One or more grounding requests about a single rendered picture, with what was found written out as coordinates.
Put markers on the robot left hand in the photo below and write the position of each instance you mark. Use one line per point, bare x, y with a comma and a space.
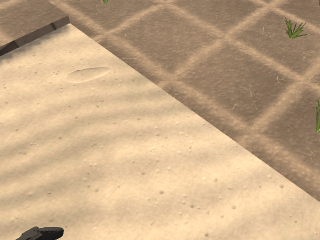
45, 233

